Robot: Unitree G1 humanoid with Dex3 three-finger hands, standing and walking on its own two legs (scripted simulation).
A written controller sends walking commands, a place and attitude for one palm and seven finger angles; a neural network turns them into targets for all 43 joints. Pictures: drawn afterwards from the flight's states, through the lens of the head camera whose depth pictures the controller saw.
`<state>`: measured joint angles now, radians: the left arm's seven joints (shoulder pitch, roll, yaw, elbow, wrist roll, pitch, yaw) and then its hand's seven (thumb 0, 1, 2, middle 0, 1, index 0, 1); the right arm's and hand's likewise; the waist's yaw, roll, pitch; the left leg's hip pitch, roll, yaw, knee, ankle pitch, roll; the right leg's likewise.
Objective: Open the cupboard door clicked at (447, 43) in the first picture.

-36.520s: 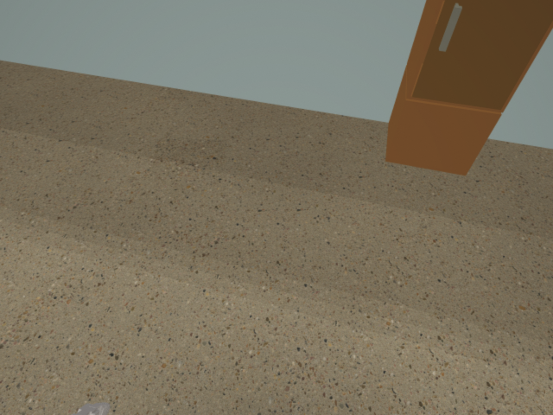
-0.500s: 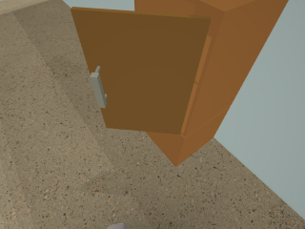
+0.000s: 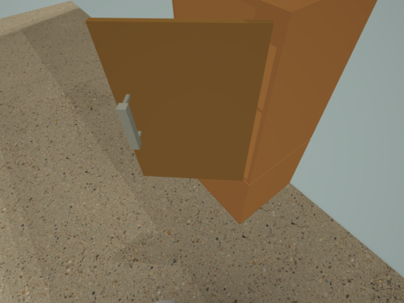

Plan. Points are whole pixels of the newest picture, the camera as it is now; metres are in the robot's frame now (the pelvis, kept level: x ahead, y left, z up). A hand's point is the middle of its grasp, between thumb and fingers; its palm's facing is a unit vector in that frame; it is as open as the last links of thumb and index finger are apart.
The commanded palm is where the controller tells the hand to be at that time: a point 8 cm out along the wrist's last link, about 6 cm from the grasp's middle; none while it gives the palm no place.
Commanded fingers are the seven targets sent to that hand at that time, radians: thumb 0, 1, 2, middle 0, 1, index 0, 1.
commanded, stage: come to a stop and stand still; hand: left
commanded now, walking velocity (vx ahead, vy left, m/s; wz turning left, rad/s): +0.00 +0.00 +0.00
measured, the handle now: (131, 122) +0.57 +0.25 -0.02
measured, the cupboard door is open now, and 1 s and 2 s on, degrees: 48 48 48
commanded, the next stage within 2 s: look again from close up in 0.38 s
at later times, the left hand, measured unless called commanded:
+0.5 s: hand out of the picture +0.04 +0.19 -0.17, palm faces -0.03 -0.98 -0.21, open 7.4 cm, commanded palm none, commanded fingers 0.00 0.90 0.90 -0.20 -0.30 -0.20 -0.30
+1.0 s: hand out of the picture +0.05 +0.23 -0.17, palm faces -0.02 -0.97 -0.23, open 7.4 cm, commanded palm none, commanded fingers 0.00 0.90 0.90 -0.20 -0.30 -0.20 -0.30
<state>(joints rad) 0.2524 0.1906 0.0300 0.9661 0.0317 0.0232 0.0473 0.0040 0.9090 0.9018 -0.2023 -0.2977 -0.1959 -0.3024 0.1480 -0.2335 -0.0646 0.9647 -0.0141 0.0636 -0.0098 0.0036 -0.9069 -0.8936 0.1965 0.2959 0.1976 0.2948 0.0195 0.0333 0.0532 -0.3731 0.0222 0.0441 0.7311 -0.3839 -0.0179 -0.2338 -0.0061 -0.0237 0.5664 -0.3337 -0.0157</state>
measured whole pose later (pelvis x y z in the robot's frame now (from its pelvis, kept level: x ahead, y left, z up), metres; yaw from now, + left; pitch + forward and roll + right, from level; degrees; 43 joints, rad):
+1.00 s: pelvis +0.02 +0.03 +0.01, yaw -1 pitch +0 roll +0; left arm 0.25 0.23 -0.01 1.07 0.02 -0.01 0.03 0.00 0.91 0.90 -0.20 -0.30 -0.20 -0.30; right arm 0.16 -0.21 0.01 1.08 -0.01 -0.02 -0.01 0.00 -0.91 -0.89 0.20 0.30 0.20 0.29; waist 0.02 -0.03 0.02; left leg -0.20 -0.03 0.08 0.45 -0.25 0.06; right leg -0.14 -0.04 0.01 0.43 -0.29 0.04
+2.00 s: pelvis -0.02 +0.02 -0.07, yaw +1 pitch +15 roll -3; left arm 0.25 0.33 0.36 0.24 -0.39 -0.41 -0.48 0.01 0.08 0.55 -0.26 -0.83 -0.26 -0.83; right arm 0.28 -0.25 0.00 0.58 0.04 -0.25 -0.06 0.01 -0.90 -0.89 0.20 0.30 0.20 0.30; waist 0.00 0.03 -0.14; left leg -0.89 0.01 0.01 1.12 -0.49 0.04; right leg -0.85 0.03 -0.10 1.06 -0.47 -0.04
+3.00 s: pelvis -0.01 +0.03 -0.05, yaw +1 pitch +13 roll -3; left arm -0.01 0.42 0.42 0.43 -0.36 -0.31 -0.53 -0.01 -0.50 0.30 -0.30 -1.20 -0.30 -1.20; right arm 0.31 -0.29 0.03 0.53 0.04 -0.18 -0.06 0.01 -0.90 -0.89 0.20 0.30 0.20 0.30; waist -0.01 0.02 -0.11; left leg -0.78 0.00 0.02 1.00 -0.45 0.06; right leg -0.74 0.02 -0.09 0.93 -0.42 -0.02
